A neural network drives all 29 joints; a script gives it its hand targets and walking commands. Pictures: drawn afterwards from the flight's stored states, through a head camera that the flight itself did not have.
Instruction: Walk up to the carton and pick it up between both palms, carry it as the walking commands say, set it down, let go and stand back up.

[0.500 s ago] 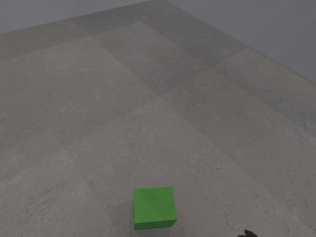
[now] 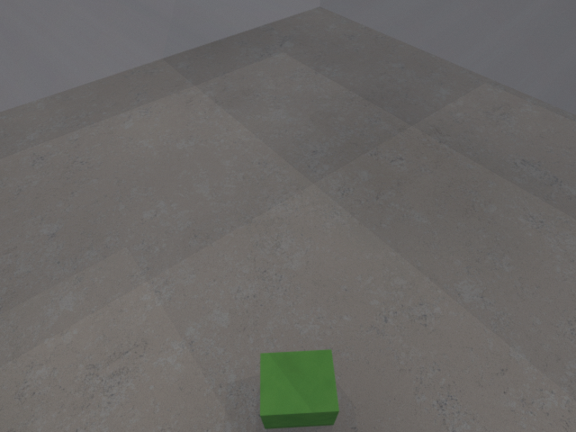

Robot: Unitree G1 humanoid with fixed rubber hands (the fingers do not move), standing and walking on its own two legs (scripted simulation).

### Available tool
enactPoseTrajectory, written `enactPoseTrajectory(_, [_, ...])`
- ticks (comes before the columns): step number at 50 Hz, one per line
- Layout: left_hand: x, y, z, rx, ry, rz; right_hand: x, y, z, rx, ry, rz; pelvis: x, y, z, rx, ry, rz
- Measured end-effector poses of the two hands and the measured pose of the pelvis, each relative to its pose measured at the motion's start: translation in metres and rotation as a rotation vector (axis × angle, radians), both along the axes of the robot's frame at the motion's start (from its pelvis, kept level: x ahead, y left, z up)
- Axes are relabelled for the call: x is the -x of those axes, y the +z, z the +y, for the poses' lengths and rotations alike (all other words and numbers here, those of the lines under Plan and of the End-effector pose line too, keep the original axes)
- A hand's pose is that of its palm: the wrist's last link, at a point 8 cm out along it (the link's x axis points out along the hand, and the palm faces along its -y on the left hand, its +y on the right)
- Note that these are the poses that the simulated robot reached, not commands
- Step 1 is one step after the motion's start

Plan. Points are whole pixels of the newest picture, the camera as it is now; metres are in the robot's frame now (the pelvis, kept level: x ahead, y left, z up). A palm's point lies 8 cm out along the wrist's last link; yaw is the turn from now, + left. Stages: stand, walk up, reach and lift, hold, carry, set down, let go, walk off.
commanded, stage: walk up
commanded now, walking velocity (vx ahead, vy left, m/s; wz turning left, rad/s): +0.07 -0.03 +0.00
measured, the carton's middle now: (297, 389) +0.36 -0.01 -0.67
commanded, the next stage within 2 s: stand in 0.16 s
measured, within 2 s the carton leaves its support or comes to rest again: neither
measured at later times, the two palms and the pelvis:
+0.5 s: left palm out of the picture +0.11 +0.22 -0.11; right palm out of the picture +0.11 -0.24 -0.11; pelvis +0.00 -0.01 +0.00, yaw +0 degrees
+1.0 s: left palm (169, 395) +0.23 +0.20 -0.15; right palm (421, 395) +0.22 -0.21 -0.17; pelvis -0.03 -0.02 -0.05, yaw +0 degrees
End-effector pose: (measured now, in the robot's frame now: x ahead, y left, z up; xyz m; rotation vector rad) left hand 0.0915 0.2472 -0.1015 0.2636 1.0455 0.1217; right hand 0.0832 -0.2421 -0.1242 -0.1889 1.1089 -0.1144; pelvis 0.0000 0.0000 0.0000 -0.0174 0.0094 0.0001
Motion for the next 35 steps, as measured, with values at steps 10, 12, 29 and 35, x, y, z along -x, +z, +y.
enactPoseTrajectory(10, [-0.003, -0.008, -0.027, 0.080, 0.019, -0.009, 0.002, 0.011, -0.004, 0.011, -0.014, 0.004, -0.005, 0.005, -0.007, -0.012, 0.002, 0.014])
enactPoseTrajectory(12, [-0.005, -0.006, -0.028, 0.078, 0.021, -0.016, 0.002, 0.009, -0.002, 0.003, -0.015, 0.005, -0.006, 0.005, -0.007, -0.012, 0.002, 0.016])
enactPoseTrajectory(29, [-0.049, -0.003, -0.029, 0.073, -0.040, -0.027, -0.070, 0.029, 0.005, -0.013, 0.051, -0.132, 0.005, 0.000, -0.009, -0.016, 0.000, -0.016])
enactPoseTrajectory(35, [-0.067, -0.009, -0.033, 0.066, -0.068, -0.037, -0.094, 0.025, 0.012, -0.029, 0.062, -0.152, 0.000, -0.005, -0.010, -0.018, -0.001, -0.010])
